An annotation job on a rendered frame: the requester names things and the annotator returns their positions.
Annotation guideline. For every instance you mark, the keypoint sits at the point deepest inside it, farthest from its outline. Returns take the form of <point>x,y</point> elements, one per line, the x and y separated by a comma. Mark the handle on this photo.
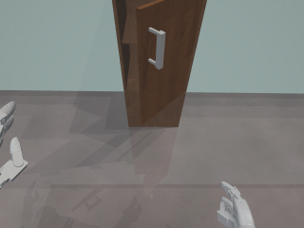
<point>160,45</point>

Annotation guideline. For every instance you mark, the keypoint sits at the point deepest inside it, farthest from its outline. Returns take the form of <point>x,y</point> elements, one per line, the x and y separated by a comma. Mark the left robot hand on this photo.
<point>11,169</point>

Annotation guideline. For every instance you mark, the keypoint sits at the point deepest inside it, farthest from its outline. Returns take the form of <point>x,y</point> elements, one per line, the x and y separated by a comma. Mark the right robot hand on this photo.
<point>238,213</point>

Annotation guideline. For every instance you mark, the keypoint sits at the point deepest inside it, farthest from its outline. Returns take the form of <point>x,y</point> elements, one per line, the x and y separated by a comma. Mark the cupboard door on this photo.
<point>179,19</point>

